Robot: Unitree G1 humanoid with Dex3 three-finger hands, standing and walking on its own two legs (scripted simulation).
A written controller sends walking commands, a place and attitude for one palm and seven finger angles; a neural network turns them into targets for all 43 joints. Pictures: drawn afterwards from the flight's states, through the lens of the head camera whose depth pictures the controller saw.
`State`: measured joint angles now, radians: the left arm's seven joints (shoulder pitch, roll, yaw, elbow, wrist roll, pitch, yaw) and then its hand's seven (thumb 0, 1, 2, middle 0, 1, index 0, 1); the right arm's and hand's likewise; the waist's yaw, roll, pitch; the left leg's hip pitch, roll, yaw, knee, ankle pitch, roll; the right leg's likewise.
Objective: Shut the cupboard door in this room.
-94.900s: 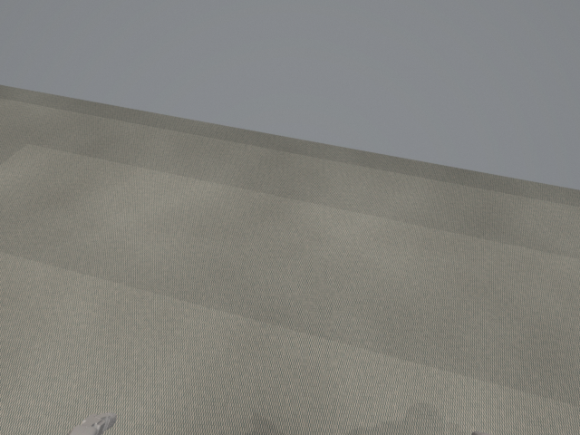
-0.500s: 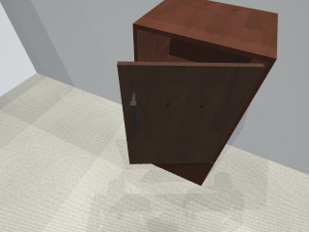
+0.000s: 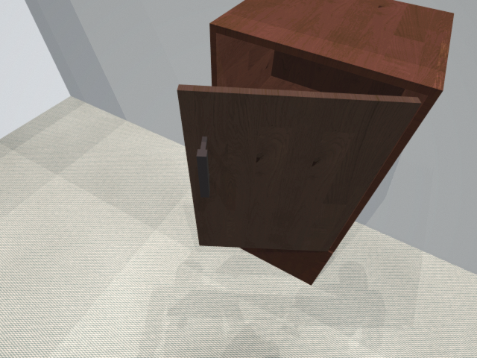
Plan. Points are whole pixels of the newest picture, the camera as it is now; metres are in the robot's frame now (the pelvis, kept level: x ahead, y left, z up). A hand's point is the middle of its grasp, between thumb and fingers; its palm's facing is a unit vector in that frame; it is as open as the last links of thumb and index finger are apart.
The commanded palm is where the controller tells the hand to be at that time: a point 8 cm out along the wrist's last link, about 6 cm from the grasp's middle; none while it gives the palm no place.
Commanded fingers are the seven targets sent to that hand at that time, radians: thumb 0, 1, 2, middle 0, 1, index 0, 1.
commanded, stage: shuffle to correct the standing spot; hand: left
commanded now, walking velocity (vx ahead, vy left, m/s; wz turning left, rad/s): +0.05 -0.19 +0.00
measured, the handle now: (204, 168) +0.47 +0.11 +0.01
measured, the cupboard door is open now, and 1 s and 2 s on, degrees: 27 27 27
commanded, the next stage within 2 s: come to a stop and stand still in 0.40 s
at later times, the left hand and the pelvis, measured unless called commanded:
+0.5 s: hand out of the picture +0.07 +0.11 -0.16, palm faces +0.03 -0.98 -0.20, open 7.4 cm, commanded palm none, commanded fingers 0.00 0.90 0.90 -0.20 -0.30 -0.20 -0.30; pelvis +0.02 -0.08 +0.00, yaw +0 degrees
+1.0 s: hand out of the picture +0.01 +0.07 -0.18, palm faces +0.11 -0.97 -0.20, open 7.4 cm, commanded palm none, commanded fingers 0.00 0.90 0.90 -0.20 -0.30 -0.20 -0.30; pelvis +0.01 -0.12 +0.00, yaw +2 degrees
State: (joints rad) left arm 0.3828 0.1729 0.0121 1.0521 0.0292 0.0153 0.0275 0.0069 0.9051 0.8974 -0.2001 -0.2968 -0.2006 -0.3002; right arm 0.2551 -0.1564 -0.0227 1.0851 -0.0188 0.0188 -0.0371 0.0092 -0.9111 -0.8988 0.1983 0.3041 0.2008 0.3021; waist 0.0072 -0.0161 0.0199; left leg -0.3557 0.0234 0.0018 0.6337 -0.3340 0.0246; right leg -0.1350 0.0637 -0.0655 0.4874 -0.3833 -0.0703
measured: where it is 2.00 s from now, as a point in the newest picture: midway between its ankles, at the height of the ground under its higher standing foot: outside the picture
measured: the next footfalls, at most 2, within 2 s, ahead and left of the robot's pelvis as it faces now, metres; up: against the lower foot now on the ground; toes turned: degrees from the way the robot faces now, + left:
right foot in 0.54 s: +0.08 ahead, -0.23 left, +0.00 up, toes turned +1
left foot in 1.02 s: +0.05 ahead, -0.01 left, +0.00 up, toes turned +4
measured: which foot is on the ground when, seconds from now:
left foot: down 0.00-0.52, up 0.54-1.00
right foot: down 0.00-0.16, up 0.18-0.52, down 0.54-1.00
